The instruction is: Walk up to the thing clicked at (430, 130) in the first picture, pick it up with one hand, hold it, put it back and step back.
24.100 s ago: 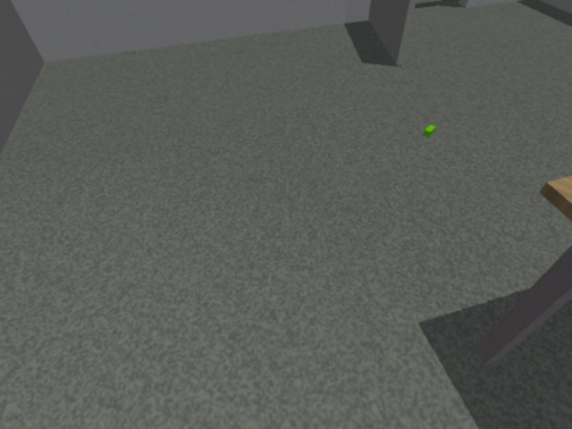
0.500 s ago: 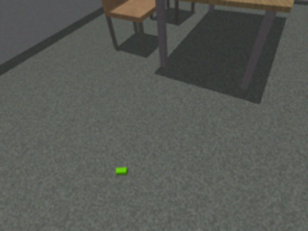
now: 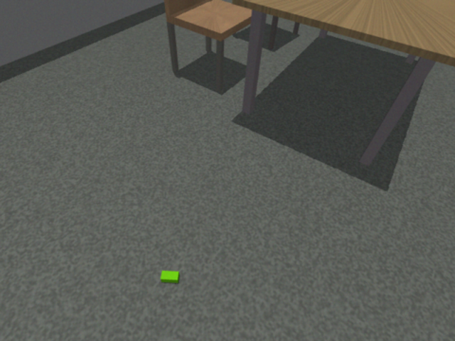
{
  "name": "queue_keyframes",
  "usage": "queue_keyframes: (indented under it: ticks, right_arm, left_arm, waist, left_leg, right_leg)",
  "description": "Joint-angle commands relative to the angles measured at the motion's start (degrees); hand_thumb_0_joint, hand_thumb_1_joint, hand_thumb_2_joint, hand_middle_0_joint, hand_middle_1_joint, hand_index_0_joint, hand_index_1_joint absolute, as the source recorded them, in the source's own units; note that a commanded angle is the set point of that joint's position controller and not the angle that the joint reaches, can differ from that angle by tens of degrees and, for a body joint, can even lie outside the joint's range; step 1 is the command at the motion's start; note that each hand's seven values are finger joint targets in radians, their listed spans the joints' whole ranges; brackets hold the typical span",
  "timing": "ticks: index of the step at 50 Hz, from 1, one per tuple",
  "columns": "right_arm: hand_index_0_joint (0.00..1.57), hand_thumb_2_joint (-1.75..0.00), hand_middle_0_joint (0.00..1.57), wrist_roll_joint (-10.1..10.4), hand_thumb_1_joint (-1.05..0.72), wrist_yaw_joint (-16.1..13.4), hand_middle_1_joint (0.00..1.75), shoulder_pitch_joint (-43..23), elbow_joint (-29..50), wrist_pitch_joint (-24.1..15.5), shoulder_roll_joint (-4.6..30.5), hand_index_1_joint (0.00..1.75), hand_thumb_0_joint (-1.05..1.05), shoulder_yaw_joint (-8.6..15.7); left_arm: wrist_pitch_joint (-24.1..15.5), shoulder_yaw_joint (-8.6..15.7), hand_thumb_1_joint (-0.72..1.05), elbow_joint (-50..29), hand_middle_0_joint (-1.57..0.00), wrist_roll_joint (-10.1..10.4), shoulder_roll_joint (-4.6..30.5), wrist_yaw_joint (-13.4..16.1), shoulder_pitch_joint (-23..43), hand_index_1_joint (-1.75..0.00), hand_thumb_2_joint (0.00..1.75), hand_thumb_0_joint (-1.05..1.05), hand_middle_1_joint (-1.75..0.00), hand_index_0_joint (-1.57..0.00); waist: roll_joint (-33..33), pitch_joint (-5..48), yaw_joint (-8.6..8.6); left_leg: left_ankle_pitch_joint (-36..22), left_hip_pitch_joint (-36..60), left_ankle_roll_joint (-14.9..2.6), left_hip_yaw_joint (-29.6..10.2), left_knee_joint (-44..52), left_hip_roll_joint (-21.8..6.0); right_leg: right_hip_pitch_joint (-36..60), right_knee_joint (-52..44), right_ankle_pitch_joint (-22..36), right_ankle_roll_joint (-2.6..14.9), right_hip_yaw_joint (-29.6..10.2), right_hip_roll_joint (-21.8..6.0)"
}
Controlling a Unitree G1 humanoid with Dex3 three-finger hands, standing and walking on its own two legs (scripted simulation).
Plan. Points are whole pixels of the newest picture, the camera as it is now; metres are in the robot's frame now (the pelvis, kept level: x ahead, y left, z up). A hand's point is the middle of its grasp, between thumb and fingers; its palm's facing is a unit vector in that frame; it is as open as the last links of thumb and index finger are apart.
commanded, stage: walk up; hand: left
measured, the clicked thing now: (170, 276) +0.50 +0.24 -0.74
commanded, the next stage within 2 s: stand in 1.40 s
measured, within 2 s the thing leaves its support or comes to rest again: neither
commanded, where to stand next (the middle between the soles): +0.10 -0.02 m, yaw -1 degrees
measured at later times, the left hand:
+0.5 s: hand out of the picture +0.12 +0.23 -0.14, palm faces -0.03 -0.93 -0.37, open 7.4 cm
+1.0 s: hand out of the picture +0.13 +0.24 -0.14, palm faces -0.02 -0.95 -0.31, open 7.3 cm
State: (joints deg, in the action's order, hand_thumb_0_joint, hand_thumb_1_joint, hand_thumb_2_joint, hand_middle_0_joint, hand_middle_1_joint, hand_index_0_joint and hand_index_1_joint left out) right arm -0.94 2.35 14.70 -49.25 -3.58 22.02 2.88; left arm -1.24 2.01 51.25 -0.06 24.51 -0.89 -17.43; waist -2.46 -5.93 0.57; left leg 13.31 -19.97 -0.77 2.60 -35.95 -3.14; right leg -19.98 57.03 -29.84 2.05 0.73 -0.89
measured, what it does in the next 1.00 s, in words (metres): steps on the spot: right foot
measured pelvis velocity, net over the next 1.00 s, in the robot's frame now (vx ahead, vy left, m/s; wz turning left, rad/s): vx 0.04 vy -0.01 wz -0.02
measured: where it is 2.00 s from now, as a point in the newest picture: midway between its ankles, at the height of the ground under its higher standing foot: outside the picture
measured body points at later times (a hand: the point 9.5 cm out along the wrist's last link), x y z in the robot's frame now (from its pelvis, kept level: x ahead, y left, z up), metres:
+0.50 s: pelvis +0.03 -0.02 +0.00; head +0.04 -0.04 +0.45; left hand +0.12 +0.28 -0.11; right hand +0.11 -0.32 -0.13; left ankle +0.06 +0.12 -0.72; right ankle +0.07 -0.15 -0.72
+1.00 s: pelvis +0.04 -0.01 +0.02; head +0.05 -0.01 +0.47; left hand +0.13 +0.29 -0.12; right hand +0.11 -0.32 -0.11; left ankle +0.06 +0.12 -0.72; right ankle +0.07 -0.15 -0.72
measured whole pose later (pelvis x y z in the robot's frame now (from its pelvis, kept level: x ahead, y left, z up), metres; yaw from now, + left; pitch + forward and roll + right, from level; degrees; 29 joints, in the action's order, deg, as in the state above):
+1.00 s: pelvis +0.04 -0.01 +0.02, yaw -1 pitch -2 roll +0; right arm -0.3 0.9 5.5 -66.7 -1.4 20.7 -0.1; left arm -0.2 0.5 67.2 0.2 20.2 -1.4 -3.9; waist -0.7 -3.2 -0.1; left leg 10.1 -9.1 1.0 2.0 -21.2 -2.0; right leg -10.1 20.6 -8.4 -1.3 1.5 -2.2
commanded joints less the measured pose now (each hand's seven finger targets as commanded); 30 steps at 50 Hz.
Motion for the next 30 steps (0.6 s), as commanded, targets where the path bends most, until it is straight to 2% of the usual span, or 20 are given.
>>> queue_keyframes:
  ticks: [1, 5, 8, 9, 10, 11, 12, 13, 14, 15, 16, 17, 18, 19, 20, 21, 23, 25, 27, 30]
  right_arm:
    - [0.2, -0.9, 0.2, 0.65, -0.9, -2.36, 0.3, 3.93, 3.25, -1.15, 16.33, 0.3, 0.0, 3.97]
    - [0.2, -0.9, 0.2, 0.35, -0.9, -2.82, 0.3, -0.13, 4.57, -0.45, 14.97, 0.3, 0.0, 3.07]
    - [0.2, -0.9, 0.2, 0.49, -0.9, -2.72, 0.3, -2.8, 4.66, 0.52, 14.92, 0.3, 0.0, 2.55]
    - [0.2, -0.9, 0.2, 0.8, -0.9, -2.63, 0.3, -4.36, 4.81, 0.93, 14.83, 0.3, 0.0, 2.39]
    - [0.2, -0.9, 0.2, 1.12, -0.9, -2.52, 0.3, -5.4, 4.94, 1.42, 13.82, 0.3, 0.0, 1.88]
    - [0.2, -0.9, 0.2, 1.53, -0.9, -2.46, 0.3, -5.45, 4.5, 1.89, 11.49, 0.3, 0.0, 1.13]
    - [0.2, -0.9, 0.2, 1.85, -0.9, -2.44, 0.3, -3.7, 4.07, 2.2, 9.14, 0.3, 0.0, 0.38]
    - [0.2, -0.9, 0.2, 1.89, -0.9, -2.36, 0.3, -2.58, 3.45, 2.62, 7.29, 0.3, 0.0, -0.25]
    - [0.2, -0.9, 0.2, 1.71, -0.9, -3.03, 0.3, -3.01, 1.36, 3.01, 10.62, 0.3, 0.0, 0.97]
    - [0.2, -0.9, 0.2, 1.44, -0.9, -2.98, 0.3, -1.68, -0.42, 2.93, 11.76, 0.3, 0.0, 1.35]
    - [0.2, -0.9, 0.2, 1.68, -0.9, -2.75, 0.3, -1.36, -1.59, 2.49, 11.34, 0.3, 0.0, 0.99]
    - [0.2, -0.9, 0.2, 2.03, -0.9, -2.57, 0.3, -1.68, -2.66, 1.98, 11.85, 0.3, 0.0, 1.01]
    - [0.2, -0.9, 0.2, 2.06, -0.9, -2.6, 0.3, -2.0, -3.58, 1.69, 11.9, 0.3, 0.0, 1.03]
    - [0.2, -0.9, 0.2, 1.81, -0.9, -2.68, 0.3, -3.22, -3.74, 1.55, 11.98, 0.3, 0.0, 0.91]
    - [0.2, -0.9, 0.2, 1.45, -0.9, -2.74, 0.3, -5.59, -3.62, 1.43, 12.5, 0.3, 0.0, 0.73]
    - [0.2, -0.9, 0.2, 1.5, -0.9, -2.6, 0.3, -7.19, -3.92, 1.35, 12.53, 0.3, 0.0, 0.37]
    - [0.2, -0.9, 0.2, 1.36, -0.9, -2.2, 0.3, -8.09, -5.77, 1.86, 11.0, 0.3, 0.0, -0.24]
    - [0.2, -0.9, 0.2, 0.94, -0.9, -2.11, 0.3, -7.5, -7.49, 1.94, 11.11, 0.3, 0.0, -0.48]
    - [0.2, -0.9, 0.2, 0.81, -0.9, -1.88, 0.3, -8.59, -8.67, 1.65, 11.47, 0.3, 0.0, -0.71]
    - [0.2, -0.9, 0.2, 0.66, -0.9, -1.81, 0.3, -9.8, -10.13, 1.38, 11.22, 0.3, 0.0, -1.11]
  left_arm:
    - [-1.12, 2.97, 0.9, -2.73, -0.2, 0.37, 10.31, 0.75, -4.2, -0.3, 0.9, 0.0, -0.3, -0.2]
    - [-0.66, 2.53, 0.9, -1.26, -0.2, 0.22, 8.26, 0.81, -3.43, -0.3, 0.9, 0.0, -0.3, -0.2]
    - [-0.67, 2.87, 0.9, 0.47, -0.2, 0.08, 8.02, 1.15, -2.53, -0.3, 0.9, 0.0, -0.3, -0.2]
    - [-0.72, 2.85, 0.9, 1.54, -0.2, -0.06, 8.07, 1.27, -3.79, -0.3, 0.9, 0.0, -0.3, -0.2]
    - [-1.0, 3.08, 0.9, 2.23, -0.2, -0.35, 8.42, 1.42, -4.05, -0.3, 0.9, 0.0, -0.3, -0.2]
    - [-1.38, 3.21, 0.9, 2.48, -0.2, -0.67, 9.07, 1.64, -3.39, -0.3, 0.9, 0.0, -0.3, -0.2]
    - [-1.93, 3.64, 0.9, 1.69, -0.2, -1.21, 11.73, 1.82, -1.03, -0.3, 0.9, 0.0, -0.3, -0.2]
    - [-2.58, 3.55, 0.9, 0.3, -0.2, -1.3, 13.91, 1.83, 3.47, -0.3, 0.9, 0.0, -0.3, -0.2]
    - [-2.18, 3.55, 0.9, -0.22, -0.2, -0.85, 16.38, 1.72, 8.05, -0.3, 0.9, 0.0, -0.3, -0.2]
    - [-1.91, 2.99, 0.9, -0.48, -0.2, -0.71, 14.4, 1.59, 10.4, -0.3, 0.9, 0.0, -0.3, -0.2]
    - [-1.74, 2.34, 0.9, -0.1, -0.2, -0.56, 12.37, 1.49, 10.83, -0.3, 0.9, 0.0, -0.3, -0.2]
    - [-1.68, 1.9, 0.9, 0.11, -0.2, -0.43, 10.96, 1.48, 11.52, -0.3, 0.9, 0.0, -0.3, -0.2]
    - [-1.67, 1.59, 0.9, 0.67, -0.2, -0.2, 9.86, 1.46, 11.56, -0.3, 0.9, 0.0, -0.3, -0.2]
    - [-1.58, 1.39, 0.9, 1.38, -0.2, 0.03, 9.27, 1.39, 10.92, -0.3, 0.9, 0.0, -0.3, -0.2]
    - [-1.43, 1.32, 0.9, 2.24, -0.2, 0.17, 9.23, 1.27, 10.0, -0.3, 0.9, 0.0, -0.3, -0.2]
    - [-1.28, 1.39, 0.9, 2.99, -0.2, 0.23, 9.53, 1.16, 9.12, -0.3, 0.9, 0.0, -0.3, -0.2]
    - [-1.13, 1.27, 0.9, 3.98, -0.2, -0.11, 9.82, 1.18, 11.68, -0.3, 0.9, 0.0, -0.3, -0.2]
    - [-0.93, 1.24, 0.9, 4.4, -0.2, -0.08, 9.73, 1.13, 14.18, -0.3, 0.9, 0.0, -0.3, -0.2]
    - [-0.9, 0.96, 0.9, 5.39, -0.2, 0.04, 8.86, 0.99, 14.4, -0.3, 0.9, 0.0, -0.3, -0.2]
    - [-0.91, 0.87, 0.9, 6.91, -0.2, 0.09, 8.66, 0.83, 14.83, -0.3, 0.9, 0.0, -0.3, -0.2]
  waist:
    - [13.06, 4.98, -0.73]
    - [13.85, 6.39, -0.41]
    - [13.27, 6.7, 0.1]
    - [12.37, 7.48, 1.11]
    - [10.71, 8.0, 1.79]
    - [7.43, 8.05, 2.35]
    - [-1.24, 7.86, 1.0]
    - [-6.39, 5.26, -1.2]
    - [-8.17, 4.98, -0.99]
    - [-6.33, 3.62, -2.07]
    - [-5.63, 3.63, -2.94]
    - [-4.28, 5.55, -3.25]
    - [-4.2, 7.89, -2.83]
    - [-3.75, 8.88, -1.76]
    - [-3.2, 10.03, -0.71]
    - [-3.61, 10.11, 0.18]
    - [-4.15, 6.65, -0.44]
    - [-2.08, 5.33, -1.09]
    - [0.45, 4.98, -0.39]
    - [1.2, 5.49, 0.11]
  left_leg:
    - [-18.82, 10.55, -10.5, -14.04, 13.6, -12.36]
    - [-21.28, 7.01, -11.0, -9.13, 11.6, -11.43]
    - [-17.3, 0.56, -10.55, -8.25, 8.48, -11.44]
    - [-13.46, -1.06, -9.98, -7.86, 6.65, -10.93]
    - [-9.21, -3.03, -8.36, -7.42, 3.97, -9.81]
    - [-4.7, -4.67, -5.86, -6.78, 1.3, -8.47]
    - [0.95, -5.58, -3.17, -3.98, -3.89, -4.68]
    - [10.0, -6.2, -0.28, -1.96, -7.5, 0.57]
    - [17.6, 0.73, -0.64, -2.52, -10.74, 0.92]
    - [15.98, 5.77, -0.66, -3.18, -9.49, -0.13]
    - [11.84, 7.53, -1.13, -3.43, -2.1, -0.43]
    - [2.79, 8.29, -1.42, -3.44, 2.73, -1.37]
    - [-4.19, 9.35, -1.82, -5.36, 4.73, -2.7]
    - [-7.48, 9.79, -2.2, -6.9, 6.48, -3.66]
    - [-6.69, 9.13, -2.69, -8.37, 7.69, -4.7]
    - [-2.79, 7.97, -2.85, -7.95, 7.27, -4.58]
    - [3.76, 7.12, -1.67, -5.46, 8.4, -2.38]
    - [4.63, 7.69, -1.32, -5.75, 10.88, -2.54]
    - [5.16, 6.24, -1.56, -7.05, 13.37, -3.53]
    - [3.34, 5.68, -1.27, -7.2, 15.67, -3.78]
  right_leg:
    - [-8.19, 0.09, 3.86, 0.28, -4.14, -2.92]
    - [-2.21, -10.55, 8.46, -1.42, -0.81, -2.96]
    - [4.88, -15.64, 12.35, -1.54, 1.46, -1.2]
    - [8.15, -19.02, 15.58, -1.33, 1.97, -0.67]
    - [11.54, -22.91, 18.7, -0.84, 1.9, -0.14]
    - [13.22, -26.52, 19.32, 0.16, -0.3, -1.07]
    - [11.66, -31.75, 20.61, 1.9, -10.33, -7.39]
    - [6.42, -37.84, 17.12, 5.57, -24.09, -16.32]
    - [-2.03, -38.03, 16.52, 11.26, -25.44, -20.22]
    - [-6.23, -35.97, 16.36, 10.47, -22.19, -17.92]
    - [-6.24, -34.3, 17.32, 7.21, -16.41, -14.06]
    - [-2.36, -31.7, 21.51, 3.85, -10.76, -10.86]
    - [0.07, -28.54, 26.23, 1.97, -8.44, -9.08]
    - [1.55, -27.12, 27.71, 1.2, -7.56, -7.67]
    - [3.09, -27.47, 25.73, 0.75, -6.78, -6.5]
    - [4.14, -29.8, 20.24, 0.75, -7.1, -6.52]
    - [2.67, -34.86, 11.44, 1.25, -9.74, -8.47]
    - [1.01, -36.05, 7.16, 1.12, -9.93, -8.49]
    - [3.36, -36.25, 8.17, 0.52, -8.14, -6.99]
    - [6.74, -37.64, 11.29, 0.22, -7.88, -6.8]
